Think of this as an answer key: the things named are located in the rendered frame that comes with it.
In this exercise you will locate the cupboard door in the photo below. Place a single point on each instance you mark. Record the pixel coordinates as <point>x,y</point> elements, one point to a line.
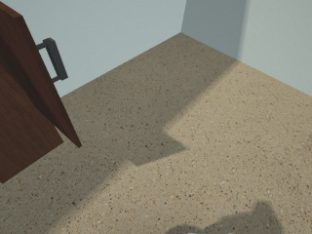
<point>20,52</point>

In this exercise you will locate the handle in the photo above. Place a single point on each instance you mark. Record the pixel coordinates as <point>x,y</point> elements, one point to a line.
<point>53,52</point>

